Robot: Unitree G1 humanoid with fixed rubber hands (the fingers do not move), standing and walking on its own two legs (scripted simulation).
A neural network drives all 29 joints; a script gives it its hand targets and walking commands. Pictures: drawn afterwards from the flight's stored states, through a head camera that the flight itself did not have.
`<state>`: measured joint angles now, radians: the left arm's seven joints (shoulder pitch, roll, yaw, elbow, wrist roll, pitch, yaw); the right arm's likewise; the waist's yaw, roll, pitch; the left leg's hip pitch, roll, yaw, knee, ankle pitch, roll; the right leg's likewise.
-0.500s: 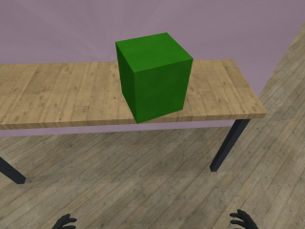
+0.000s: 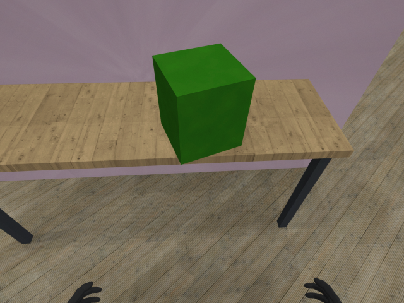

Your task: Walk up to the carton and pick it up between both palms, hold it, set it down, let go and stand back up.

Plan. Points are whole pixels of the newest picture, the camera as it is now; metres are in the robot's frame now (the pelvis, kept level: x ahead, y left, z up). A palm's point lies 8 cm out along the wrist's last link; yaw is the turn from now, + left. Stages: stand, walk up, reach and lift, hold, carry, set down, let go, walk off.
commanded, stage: walk up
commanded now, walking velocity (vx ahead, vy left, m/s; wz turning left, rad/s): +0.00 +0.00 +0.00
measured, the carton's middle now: (200, 104) +0.64 +0.01 +0.01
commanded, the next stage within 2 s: none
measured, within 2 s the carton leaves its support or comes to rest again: neither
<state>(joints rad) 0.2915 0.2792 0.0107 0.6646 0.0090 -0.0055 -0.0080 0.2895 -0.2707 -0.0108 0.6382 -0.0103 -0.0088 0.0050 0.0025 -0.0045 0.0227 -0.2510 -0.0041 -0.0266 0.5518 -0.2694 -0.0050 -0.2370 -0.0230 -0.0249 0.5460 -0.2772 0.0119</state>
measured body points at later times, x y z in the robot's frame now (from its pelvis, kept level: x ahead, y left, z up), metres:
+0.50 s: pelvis +0.09 +0.03 +0.00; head +0.10 +0.05 +0.45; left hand +0.18 +0.30 -0.11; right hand +0.14 -0.25 -0.10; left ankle +0.06 +0.13 -0.73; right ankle +0.19 -0.11 -0.68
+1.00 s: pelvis +0.24 +0.03 -0.02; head +0.25 +0.04 +0.43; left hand +0.21 +0.31 -0.14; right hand +0.44 -0.20 -0.09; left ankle +0.30 +0.16 -0.74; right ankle +0.26 -0.10 -0.73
